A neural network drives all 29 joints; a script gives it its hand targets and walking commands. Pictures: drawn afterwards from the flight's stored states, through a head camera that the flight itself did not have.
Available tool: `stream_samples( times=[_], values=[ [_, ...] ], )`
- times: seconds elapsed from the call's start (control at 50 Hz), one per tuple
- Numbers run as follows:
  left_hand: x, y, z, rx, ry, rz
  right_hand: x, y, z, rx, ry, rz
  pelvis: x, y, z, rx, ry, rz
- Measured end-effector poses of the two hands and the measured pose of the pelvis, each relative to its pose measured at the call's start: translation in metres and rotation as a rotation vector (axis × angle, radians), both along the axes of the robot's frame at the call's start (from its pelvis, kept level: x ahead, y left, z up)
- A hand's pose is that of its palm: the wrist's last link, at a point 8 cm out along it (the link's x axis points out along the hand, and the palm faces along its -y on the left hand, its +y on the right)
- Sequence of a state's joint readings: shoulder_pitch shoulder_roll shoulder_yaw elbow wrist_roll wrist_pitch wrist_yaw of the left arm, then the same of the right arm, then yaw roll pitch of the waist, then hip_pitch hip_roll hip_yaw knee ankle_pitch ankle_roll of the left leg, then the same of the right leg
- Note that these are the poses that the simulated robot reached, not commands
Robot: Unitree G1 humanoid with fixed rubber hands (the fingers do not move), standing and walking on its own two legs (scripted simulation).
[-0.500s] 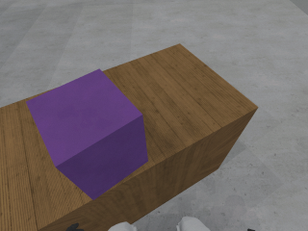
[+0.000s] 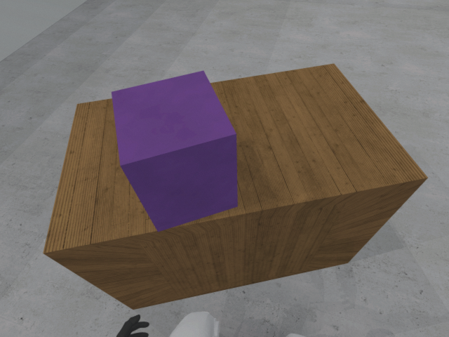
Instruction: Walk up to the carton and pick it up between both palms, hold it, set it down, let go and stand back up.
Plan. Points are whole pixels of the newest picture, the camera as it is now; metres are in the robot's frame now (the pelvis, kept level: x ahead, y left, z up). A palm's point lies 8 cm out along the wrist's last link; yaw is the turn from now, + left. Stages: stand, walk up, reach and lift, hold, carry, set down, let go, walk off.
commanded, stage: walk up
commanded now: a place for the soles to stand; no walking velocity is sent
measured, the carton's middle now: (179, 154) +0.48 +0.13 +0.01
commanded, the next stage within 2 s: none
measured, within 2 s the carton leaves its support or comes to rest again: neither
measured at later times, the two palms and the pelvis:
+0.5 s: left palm out of the picture +0.02 +0.24 -0.13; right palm out of the picture +0.13 -0.22 -0.12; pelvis +0.01 +0.00 +0.00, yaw +15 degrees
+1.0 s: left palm out of the picture +0.01 +0.27 -0.14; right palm (344, 301) +0.20 -0.20 -0.11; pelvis +0.03 +0.00 +0.00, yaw +23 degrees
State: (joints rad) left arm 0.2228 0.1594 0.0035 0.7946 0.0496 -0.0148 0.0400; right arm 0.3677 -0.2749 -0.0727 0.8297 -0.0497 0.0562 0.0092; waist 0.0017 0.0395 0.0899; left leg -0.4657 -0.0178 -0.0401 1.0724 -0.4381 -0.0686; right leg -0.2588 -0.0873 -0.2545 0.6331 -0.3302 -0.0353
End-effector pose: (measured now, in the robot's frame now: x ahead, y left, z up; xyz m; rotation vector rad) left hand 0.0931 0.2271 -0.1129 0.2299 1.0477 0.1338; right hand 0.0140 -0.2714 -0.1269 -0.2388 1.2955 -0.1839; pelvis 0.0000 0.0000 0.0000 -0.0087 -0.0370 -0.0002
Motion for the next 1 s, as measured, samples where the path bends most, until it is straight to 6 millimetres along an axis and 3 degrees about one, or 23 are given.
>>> stream_samples(
  times=[0.06,0.16,0.22,0.34,0.54,0.82,1.0],
  values=[
    [-0.024,0.012,-0.007,-0.004,0.016,0.060,0.015,0.013,0.001,0.018,-0.012,0.065,-0.003,0.004,-0.002,-0.004,-0.005,0.059],
    [-0.068,0.043,-0.032,-0.006,0.117,0.119,0.060,0.040,0.003,0.014,-0.148,0.145,-0.006,0.016,-0.014,0.018,-0.017,0.122],
    [-0.084,0.053,-0.039,-0.018,0.179,0.137,0.073,0.049,0.009,0.003,-0.215,0.132,-0.005,0.018,-0.015,0.021,-0.013,0.149],
    [-0.077,0.046,-0.031,-0.041,0.124,0.167,0.080,0.050,0.017,-0.009,-0.197,0.162,0.002,0.012,-0.007,0.017,-0.003,0.189],
    [-0.073,0.011,-0.018,-0.080,0.072,0.269,0.122,0.056,0.009,0.073,-0.182,0.286,0.017,0.002,-0.001,-0.011,0.001,0.276],
    [-0.068,0.037,-0.017,-0.047,0.068,0.353,0.157,0.064,0.011,0.040,-0.154,0.399,0.028,0.003,-0.001,-0.036,0.015,0.366],
    [-0.083,0.038,-0.022,-0.046,0.094,0.399,0.182,0.070,0.014,0.026,-0.192,0.461,0.029,0.001,-0.005,-0.040,0.010,0.403]
  ],
)
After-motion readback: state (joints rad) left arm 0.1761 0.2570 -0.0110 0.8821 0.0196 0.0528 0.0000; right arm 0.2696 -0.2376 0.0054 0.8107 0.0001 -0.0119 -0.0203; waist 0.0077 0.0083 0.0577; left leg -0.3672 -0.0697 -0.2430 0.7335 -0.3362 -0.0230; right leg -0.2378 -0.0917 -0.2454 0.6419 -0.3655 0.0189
